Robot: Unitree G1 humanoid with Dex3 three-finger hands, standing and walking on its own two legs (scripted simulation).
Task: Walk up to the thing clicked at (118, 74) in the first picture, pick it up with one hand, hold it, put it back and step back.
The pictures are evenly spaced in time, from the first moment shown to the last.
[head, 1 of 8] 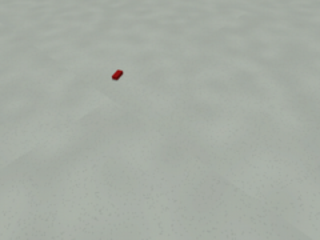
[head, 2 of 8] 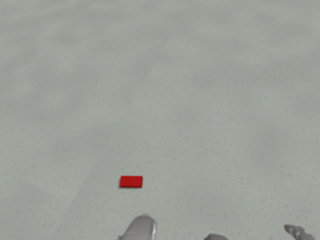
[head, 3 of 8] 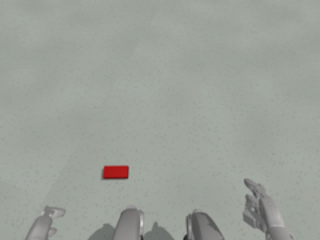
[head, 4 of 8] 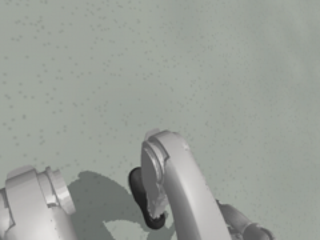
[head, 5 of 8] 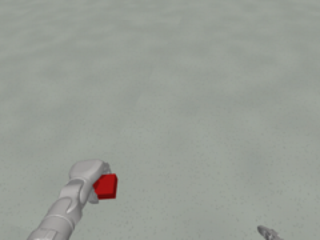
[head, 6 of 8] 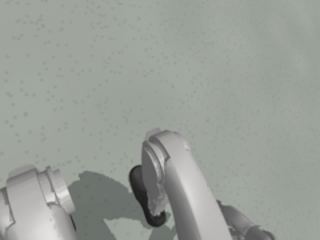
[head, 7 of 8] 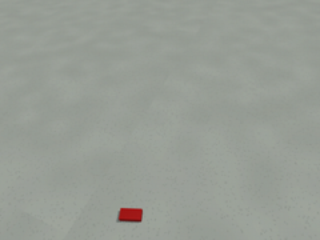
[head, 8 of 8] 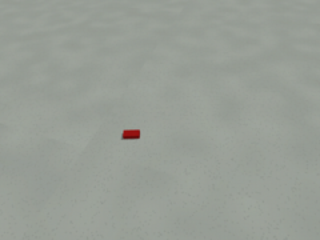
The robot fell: no
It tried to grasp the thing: yes
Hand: left
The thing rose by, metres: 0.68
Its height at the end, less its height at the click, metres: +0.00
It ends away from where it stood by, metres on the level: 0.02
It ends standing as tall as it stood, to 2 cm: yes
